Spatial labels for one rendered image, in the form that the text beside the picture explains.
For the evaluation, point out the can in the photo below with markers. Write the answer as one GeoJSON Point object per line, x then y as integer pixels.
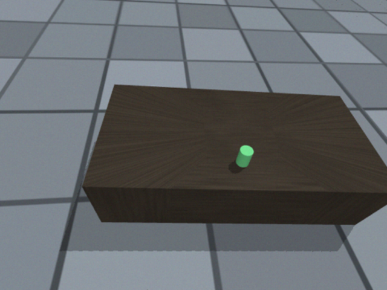
{"type": "Point", "coordinates": [244, 156]}

